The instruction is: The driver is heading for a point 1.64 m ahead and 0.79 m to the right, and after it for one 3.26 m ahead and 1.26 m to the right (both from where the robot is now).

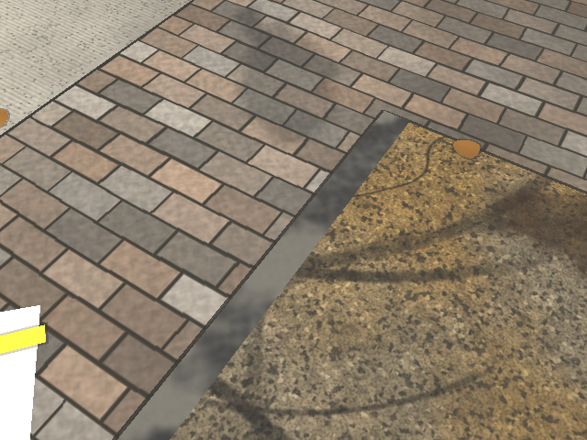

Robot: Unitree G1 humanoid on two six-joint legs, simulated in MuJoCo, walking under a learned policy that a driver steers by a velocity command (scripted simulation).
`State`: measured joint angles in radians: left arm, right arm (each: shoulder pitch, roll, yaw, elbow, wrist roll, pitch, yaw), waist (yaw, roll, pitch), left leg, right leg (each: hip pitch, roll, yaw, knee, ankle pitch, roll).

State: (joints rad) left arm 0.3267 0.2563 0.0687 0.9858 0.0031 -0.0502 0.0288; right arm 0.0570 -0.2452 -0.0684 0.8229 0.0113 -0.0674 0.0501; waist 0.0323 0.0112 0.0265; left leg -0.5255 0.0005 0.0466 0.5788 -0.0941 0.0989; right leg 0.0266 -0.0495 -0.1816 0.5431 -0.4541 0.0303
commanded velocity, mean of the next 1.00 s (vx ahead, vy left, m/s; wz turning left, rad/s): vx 0.09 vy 0.00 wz -0.35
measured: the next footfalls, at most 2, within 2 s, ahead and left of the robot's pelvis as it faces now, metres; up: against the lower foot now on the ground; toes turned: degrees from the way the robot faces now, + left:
right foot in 0.56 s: +0.20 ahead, -0.13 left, +0.00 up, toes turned -13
left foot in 1.04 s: +0.30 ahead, +0.07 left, +0.00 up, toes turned -33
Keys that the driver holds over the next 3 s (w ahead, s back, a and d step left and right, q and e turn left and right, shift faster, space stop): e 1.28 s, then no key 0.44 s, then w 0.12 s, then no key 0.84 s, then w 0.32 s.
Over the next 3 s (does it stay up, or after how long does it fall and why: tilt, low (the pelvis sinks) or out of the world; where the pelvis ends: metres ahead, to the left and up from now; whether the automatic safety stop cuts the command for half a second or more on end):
stays up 0.23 -0.10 0.02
